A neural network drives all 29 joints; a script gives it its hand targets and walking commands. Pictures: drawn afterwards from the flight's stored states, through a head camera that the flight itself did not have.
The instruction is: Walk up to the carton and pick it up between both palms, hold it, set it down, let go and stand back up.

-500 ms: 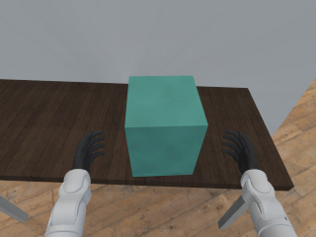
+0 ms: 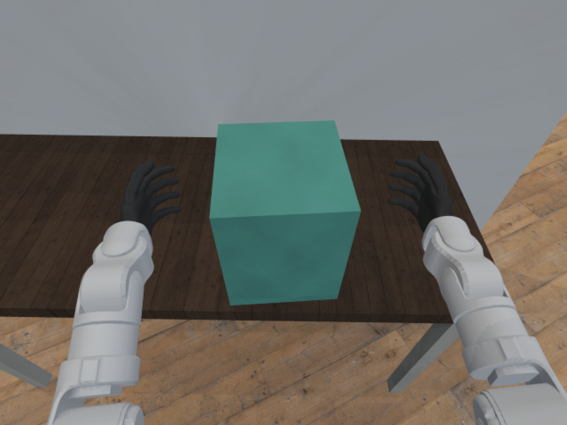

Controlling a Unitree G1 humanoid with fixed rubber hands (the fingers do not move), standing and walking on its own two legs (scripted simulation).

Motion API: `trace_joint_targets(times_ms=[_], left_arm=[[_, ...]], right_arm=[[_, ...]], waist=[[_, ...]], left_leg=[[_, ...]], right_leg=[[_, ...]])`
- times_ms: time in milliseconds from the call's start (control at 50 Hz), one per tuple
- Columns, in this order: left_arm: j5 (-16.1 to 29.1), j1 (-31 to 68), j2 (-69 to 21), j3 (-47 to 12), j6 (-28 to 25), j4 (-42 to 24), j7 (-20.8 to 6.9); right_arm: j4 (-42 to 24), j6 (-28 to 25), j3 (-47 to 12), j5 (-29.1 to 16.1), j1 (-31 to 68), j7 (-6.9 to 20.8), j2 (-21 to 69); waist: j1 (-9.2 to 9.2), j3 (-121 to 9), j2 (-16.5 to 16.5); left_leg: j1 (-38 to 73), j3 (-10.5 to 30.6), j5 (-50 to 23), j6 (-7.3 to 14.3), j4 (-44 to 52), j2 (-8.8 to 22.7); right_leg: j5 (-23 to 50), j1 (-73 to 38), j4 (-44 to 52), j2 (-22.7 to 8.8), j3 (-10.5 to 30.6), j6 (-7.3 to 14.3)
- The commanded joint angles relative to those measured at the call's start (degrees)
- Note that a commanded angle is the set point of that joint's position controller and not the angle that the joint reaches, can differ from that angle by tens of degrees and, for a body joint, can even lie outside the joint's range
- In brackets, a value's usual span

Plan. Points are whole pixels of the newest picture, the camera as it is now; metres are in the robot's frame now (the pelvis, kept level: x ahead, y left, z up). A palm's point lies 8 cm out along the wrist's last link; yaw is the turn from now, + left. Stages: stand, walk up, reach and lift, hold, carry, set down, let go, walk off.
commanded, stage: reach and lift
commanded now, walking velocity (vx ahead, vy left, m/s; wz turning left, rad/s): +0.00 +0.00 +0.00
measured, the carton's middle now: (280, 216) +0.45 +0.04 +0.01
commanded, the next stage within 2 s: none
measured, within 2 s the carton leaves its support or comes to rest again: neither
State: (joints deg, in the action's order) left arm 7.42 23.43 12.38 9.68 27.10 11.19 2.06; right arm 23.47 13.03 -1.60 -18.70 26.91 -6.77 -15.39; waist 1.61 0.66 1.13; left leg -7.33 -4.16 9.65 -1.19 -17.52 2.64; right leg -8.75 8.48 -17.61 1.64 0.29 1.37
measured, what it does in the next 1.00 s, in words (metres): stands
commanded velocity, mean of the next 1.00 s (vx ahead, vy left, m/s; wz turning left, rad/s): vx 0.00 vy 0.00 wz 0.00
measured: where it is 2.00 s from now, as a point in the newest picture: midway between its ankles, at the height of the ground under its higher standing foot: outside the picture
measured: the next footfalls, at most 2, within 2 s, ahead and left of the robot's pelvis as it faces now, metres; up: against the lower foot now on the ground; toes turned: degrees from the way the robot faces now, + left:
none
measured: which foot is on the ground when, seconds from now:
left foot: down 0.00-1.00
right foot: down 0.00-1.00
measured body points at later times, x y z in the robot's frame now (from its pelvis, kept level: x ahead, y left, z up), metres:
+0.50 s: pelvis +0.00 +0.00 +0.00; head +0.01 +0.02 +0.45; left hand +0.42 +0.24 +0.18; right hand +0.45 -0.17 +0.18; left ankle +0.00 +0.13 -0.75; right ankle +0.01 -0.10 -0.75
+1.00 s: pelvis +0.00 +0.00 +0.00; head +0.03 +0.01 +0.45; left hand +0.46 +0.23 +0.19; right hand +0.48 -0.17 +0.20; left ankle -0.01 +0.13 -0.75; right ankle +0.01 -0.10 -0.75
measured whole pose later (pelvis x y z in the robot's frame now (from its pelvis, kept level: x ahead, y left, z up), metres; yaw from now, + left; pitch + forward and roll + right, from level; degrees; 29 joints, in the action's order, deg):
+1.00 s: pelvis +0.00 +0.00 +0.00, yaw +2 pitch +7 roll -1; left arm 11.0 61.2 19.9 2.2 20.4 54.6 3.4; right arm 65.2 14.6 -5.0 -24.3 66.2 -3.8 -20.8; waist 0.8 -4.8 1.1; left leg -17.1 -1.3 9.7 -1.4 -19.9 2.8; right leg -7.4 15.9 -16.4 2.1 -1.3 1.6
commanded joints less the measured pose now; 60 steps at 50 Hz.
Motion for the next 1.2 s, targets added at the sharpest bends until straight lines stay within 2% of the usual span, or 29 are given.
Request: trace_joint_targets(times_ms=[0,180,320,560,740,860,960,1080,1180], left_arm=[[0.1,21.7,8.1,2.3,0.6,-5.9,0.0],[1.0,31.9,10.9,1.3,2.8,0.6,0.4],[1.6,39.3,12.7,0.2,2.9,6.5,1.0],[4.4,52.8,15.0,-4.1,0.4,19.5,2.1],[5.2,60.7,15.9,-6.3,-2.7,29.1,2.4],[4.7,61.6,15.4,-6.7,-5.7,34.9,2.0],[2.4,57.2,13.4,-5.7,-10.3,39.8,0.8],[-0.1,55.6,11.8,-3.6,-18.3,37.7,0.7],[-0.2,56.5,10.1,-3.9,-23.9,38.3,1.6]], right_arm=[[-6.1,0.2,2.1,-1.1,21.4,-0.7,-7.7],[2.3,3.0,1.5,-4.0,31.6,-0.1,-10.7],[8.7,3.3,1.4,-5.1,39.5,1.2,-13.1],[21.4,3.4,0.1,-6.6,52.3,3.2,-15.5],[30.0,2.7,-1.1,-6.9,59.8,3.6,-15.7],[34.1,1.5,-2.0,-6.4,61.0,3.2,-14.2],[36.6,-1.1,-2.1,-4.7,56.8,2.6,-11.0],[31.5,-7.3,1.0,-0.6,53.5,1.6,-9.0],[30.7,-11.5,3.5,2.3,53.1,1.3,-8.1]], waist=[[-0.32,-20.3,-0.1],[-0.93,-24.2,-2.3],[-0.79,-26.5,-2.3],[-0.85,-29.1,-2.1],[-0.7,-32.0,-2.4],[-0.54,-32.9,-1.7],[-0.44,-31.7,-0.8],[-0.38,-37.3,-2.0],[-0.61,-40.8,-3.6]], left_leg=[[6.0,0.3,-14.4,1.3,-1.2,-3.2],[6.2,1.1,-15.9,0.4,-2.1,-3.0],[6.5,1.7,-17.1,-0.2,-2.7,-2.8],[5.0,2.6,-15.5,-0.4,-3.0,-2.4],[3.5,2.9,-15.9,-0.6,-3.5,-2.4],[1.9,2.9,-17.3,-0.6,-3.8,-2.6],[-0.2,2.8,-18.8,-0.5,-3.9,-2.8],[-0.1,1.9,-23.3,-1.8,-5.1,-3.0],[0.9,1.6,-24.1,-2.9,-7.1,-2.6]], right_leg=[[14.8,-5.1,0.7,0.8,0.8,-3.0],[16.6,-4.5,0.2,1.2,-0.2,-2.9],[17.1,-3.7,0.4,1.6,-1.0,-2.7],[15.7,-1.1,0.8,1.4,-1.3,-2.4],[17.9,-0.8,0.5,1.1,-1.2,-2.5],[20.5,-2.2,-0.1,1.0,-1.1,-2.8],[22.5,-4.4,-0.6,0.8,-1.0,-3.1],[25.6,-5.3,-1.7,1.1,-1.6,-3.0],[22.9,-0.5,-2.3,1.2,-2.5,-2.3]])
